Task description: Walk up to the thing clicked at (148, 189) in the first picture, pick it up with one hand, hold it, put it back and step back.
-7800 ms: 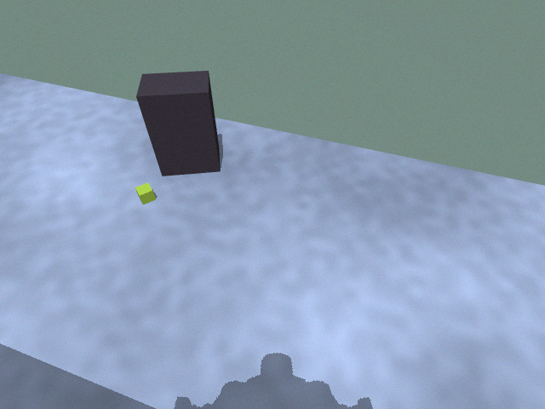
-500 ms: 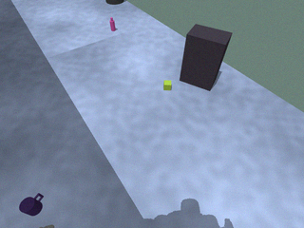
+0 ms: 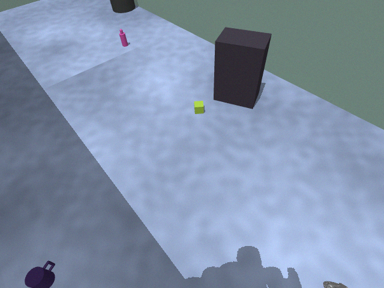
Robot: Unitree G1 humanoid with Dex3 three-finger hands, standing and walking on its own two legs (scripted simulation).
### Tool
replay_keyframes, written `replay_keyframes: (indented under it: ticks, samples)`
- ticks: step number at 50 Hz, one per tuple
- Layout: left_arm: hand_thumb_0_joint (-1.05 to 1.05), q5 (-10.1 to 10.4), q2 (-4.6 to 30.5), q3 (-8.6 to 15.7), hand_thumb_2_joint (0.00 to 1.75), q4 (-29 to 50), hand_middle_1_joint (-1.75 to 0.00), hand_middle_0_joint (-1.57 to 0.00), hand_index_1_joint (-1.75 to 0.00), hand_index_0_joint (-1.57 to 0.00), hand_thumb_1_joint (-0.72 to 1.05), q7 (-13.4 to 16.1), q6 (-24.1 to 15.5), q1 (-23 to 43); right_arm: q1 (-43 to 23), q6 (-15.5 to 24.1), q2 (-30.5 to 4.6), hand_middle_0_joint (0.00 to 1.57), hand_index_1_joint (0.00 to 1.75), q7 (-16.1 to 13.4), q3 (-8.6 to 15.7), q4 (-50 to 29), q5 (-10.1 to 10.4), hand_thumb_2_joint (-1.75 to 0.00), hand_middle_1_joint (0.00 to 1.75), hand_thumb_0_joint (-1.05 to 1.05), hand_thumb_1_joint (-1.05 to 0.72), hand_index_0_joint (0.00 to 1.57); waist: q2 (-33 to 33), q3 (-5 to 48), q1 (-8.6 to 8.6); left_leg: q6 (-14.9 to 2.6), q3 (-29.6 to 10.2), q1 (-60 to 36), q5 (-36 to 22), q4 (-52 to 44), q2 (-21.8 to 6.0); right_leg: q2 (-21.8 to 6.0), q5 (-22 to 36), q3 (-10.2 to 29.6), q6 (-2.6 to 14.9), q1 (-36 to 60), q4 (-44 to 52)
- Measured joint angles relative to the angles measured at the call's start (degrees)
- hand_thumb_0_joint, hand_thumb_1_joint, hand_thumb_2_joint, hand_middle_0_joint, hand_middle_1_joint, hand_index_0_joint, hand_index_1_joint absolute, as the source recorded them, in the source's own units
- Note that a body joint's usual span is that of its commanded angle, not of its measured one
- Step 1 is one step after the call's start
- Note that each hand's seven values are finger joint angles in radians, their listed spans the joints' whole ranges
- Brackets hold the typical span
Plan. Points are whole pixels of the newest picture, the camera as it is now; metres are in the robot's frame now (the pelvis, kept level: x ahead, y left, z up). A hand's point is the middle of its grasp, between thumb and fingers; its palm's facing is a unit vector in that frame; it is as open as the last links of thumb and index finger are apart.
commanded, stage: walk up
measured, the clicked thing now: (198, 107) +1.40 +0.01 -0.73
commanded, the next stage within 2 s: stand in 0.72 s
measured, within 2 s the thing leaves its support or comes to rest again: neither
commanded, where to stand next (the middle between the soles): +0.07 +0.04 m, yaw -1 degrees
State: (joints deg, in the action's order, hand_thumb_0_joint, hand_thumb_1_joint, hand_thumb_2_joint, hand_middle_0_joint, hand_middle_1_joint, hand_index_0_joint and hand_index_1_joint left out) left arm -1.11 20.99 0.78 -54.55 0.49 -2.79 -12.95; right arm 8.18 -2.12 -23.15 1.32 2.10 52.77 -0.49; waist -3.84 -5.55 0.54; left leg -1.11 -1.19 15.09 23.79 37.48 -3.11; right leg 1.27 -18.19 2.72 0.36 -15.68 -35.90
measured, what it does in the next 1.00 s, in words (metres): stands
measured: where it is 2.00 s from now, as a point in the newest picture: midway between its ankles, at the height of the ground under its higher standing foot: outside the picture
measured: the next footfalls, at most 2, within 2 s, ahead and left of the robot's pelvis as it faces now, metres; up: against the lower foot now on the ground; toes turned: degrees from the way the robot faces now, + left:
none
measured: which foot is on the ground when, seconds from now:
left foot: down 0.00-1.00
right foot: down 0.00-1.00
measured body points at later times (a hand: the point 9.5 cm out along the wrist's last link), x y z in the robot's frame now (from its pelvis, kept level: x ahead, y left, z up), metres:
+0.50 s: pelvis +0.00 +0.02 +0.02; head +0.00 +0.02 +0.47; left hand +0.11 +0.32 -0.11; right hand +0.07 -0.29 -0.11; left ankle +0.00 +0.16 -0.73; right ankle +0.01 -0.12 -0.73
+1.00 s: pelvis +0.00 +0.02 +0.02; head +0.02 +0.02 +0.47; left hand +0.10 +0.32 -0.11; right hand +0.07 -0.29 -0.11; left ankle +0.00 +0.16 -0.73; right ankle +0.01 -0.12 -0.73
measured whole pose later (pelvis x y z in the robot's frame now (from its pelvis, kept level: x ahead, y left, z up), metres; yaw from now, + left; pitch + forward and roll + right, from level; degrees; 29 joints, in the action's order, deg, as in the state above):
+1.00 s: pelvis +0.00 +0.02 +0.02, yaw -2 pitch -2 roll +0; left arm -0.2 20.5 -0.1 -65.1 -0.3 -1.1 -4.9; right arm 5.0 0.0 -20.2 1.0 0.8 64.8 -0.7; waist 0.0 -3.5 -0.5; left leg 1.7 1.6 6.5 11.3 19.5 -2.3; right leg -0.3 -10.1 5.1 -1.7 -8.6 -20.4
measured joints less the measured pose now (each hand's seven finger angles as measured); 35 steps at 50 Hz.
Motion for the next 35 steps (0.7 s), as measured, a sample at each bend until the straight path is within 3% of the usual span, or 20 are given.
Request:
replay_keyframes:
  ticks: [2,5,13,35]
  samples:
    - [0.01,0.53,0.39,0.09,0.90,-0.35,-0.30,-0.21,-0.30,-0.21,0.90,0.03,0.37,1.46,-0.08,0.67,0.75,0.21,0.29,-0.15,0.03,1.27,-0.25,-0.90,0.30,0.00,-0.90,0.20,1.31,-0.76,-0.02,2.25,0.63,-1.57,-6.28,-3.66,0.88,-1.12,-0.46,0.54,-0.59,-0.30,-1.08]
    - [0.01,1.25,0.48,0.10,0.90,-1.11,-0.30,-0.21,-0.30,-0.21,0.90,0.16,0.71,2.84,0.32,0.93,1.93,0.21,0.29,0.12,-0.62,3.15,-0.31,-0.90,0.30,0.00,-0.90,0.20,2.40,-0.28,0.24,3.30,1.43,-2.62,-6.57,-5.21,0.98,-1.31,0.48,1.31,-0.98,0.53,0.61]
    - [0.01,1.33,-0.09,-0.65,0.90,-4.67,-0.30,-0.21,-0.30,-0.21,0.91,-0.30,0.56,5.51,-0.35,1.24,2.84,0.21,0.30,0.45,-1.66,6.72,0.00,-0.90,0.30,0.00,-0.90,0.20,3.48,1.80,-0.86,2.99,2.52,-5.18,-7.72,-8.43,0.48,-0.93,3.17,2.29,-1.49,3.49,5.71]
    - [0.00,0.89,-0.83,-0.83,0.90,-10.35,-0.30,-0.21,-0.30,-0.21,0.91,-0.68,1.21,7.26,-2.72,1.57,2.45,0.21,0.30,0.21,-0.87,10.57,-0.12,-0.90,0.30,0.00,-0.90,0.20,3.01,1.47,-0.67,2.59,4.05,-8.03,-11.19,-15.43,0.52,-1.12,7.40,3.67,-2.15,6.07,13.28]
